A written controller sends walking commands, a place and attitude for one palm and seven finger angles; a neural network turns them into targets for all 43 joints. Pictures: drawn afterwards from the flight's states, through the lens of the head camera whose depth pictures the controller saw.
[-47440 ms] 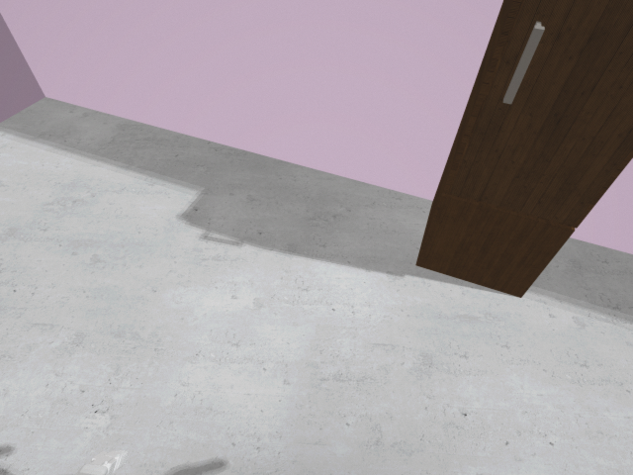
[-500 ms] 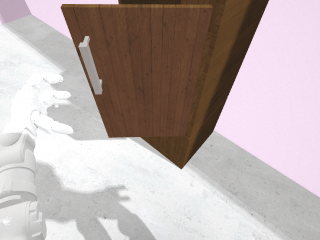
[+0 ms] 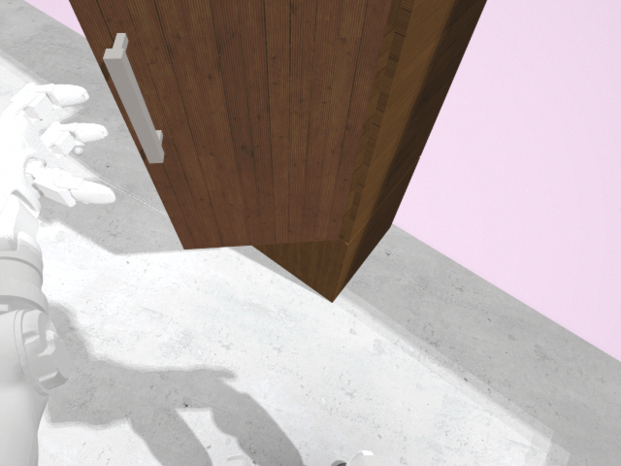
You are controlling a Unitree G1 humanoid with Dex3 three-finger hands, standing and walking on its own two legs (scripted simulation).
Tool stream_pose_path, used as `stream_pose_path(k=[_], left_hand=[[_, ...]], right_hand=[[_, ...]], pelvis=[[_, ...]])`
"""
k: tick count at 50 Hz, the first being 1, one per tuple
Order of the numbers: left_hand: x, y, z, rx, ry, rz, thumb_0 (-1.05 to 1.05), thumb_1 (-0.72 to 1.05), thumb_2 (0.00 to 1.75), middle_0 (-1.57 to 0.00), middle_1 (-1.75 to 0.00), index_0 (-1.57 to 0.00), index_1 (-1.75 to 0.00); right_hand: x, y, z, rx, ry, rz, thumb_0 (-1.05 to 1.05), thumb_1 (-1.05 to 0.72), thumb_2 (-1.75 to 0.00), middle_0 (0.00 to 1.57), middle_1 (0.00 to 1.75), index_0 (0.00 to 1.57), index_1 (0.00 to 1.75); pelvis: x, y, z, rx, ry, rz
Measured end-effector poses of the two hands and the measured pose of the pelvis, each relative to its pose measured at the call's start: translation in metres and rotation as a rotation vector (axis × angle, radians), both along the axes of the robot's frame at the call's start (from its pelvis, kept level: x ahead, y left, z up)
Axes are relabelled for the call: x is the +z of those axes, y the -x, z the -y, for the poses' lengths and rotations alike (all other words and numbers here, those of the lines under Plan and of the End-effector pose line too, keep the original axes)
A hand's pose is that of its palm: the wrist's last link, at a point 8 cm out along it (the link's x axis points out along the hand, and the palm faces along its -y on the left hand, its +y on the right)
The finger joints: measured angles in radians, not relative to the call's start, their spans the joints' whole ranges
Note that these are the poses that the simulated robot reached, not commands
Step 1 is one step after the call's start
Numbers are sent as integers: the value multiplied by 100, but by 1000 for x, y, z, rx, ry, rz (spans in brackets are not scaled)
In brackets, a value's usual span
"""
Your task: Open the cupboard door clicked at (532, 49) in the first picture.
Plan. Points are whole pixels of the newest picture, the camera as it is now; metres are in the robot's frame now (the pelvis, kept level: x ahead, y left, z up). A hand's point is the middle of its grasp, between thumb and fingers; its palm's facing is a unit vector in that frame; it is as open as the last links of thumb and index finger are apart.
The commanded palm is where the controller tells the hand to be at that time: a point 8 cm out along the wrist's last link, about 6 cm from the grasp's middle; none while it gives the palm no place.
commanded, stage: move the hooked fingers beside the handle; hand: left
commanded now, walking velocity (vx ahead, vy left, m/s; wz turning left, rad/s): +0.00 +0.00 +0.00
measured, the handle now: (140, 104) +0.57 +0.22 +0.11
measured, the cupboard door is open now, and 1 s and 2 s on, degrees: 43 43 43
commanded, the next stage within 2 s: none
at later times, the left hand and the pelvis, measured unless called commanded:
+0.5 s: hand (88, 123) +0.52 +0.27 +0.11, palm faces +0.03 -1.00 +0.01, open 14.0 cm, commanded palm +0.50 +0.32 +0.11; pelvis +0.01 +0.01 -0.01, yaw -2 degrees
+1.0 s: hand (80, 143) +0.49 +0.27 +0.11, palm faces +0.05 -1.00 +0.01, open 14.0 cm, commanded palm +0.48 +0.32 +0.11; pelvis +0.02 +0.01 -0.01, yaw +0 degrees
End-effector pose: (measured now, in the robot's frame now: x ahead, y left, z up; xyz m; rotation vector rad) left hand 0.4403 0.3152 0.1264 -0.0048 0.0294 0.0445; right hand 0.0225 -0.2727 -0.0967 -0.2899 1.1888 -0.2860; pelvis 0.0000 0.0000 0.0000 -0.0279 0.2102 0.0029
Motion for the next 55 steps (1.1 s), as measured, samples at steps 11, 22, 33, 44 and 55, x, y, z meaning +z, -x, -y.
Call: stream_pose_path(k=[11, 22, 33, 44, 55], left_hand=[[0, -31, -5, 21, -8, -1, -1, -50, 30, -31, -120, -30, -120], [-5, -57, -12, -12, -2, -22, -1, -50, 30, -30, -120, -30, -120], [-17, -60, -14, 14, 7, -2, -1, -50, 30, -30, -120, -30, -120], [-8, -37, -20, 0, 10, -12, -1, -50, 30, -30, -120, -30, -120], [-14, -32, -9, 27, 17, 3, -1, -50, 30, -30, -120, -30, -120]], right_hand=[[2, 34, -2, -68, 9, -108, 1, -90, -90, 21, 29, 20, 30], [5, 54, -8, -94, 19, -216, 0, -90, -90, 21, 29, 20, 30], [6, 36, -16, -117, -6, -198, 0, -90, -90, 21, 29, 20, 30], [-2, -9, -19, -48, -46, -108, 0, -90, -90, 21, 30, 20, 30], [-2, -21, -7, -2, -4, -47, 0, -90, -90, 21, 29, 20, 30]], pelvis=[[-4, -2, -1, -15, 6, -48], [-7, -7, -5, -16, 16, -101], [-6, -23, -9, -35, 20, -107], [-3, -28, -9, -16, 22, -73], [-8, -11, -3, 2, 21, -61]])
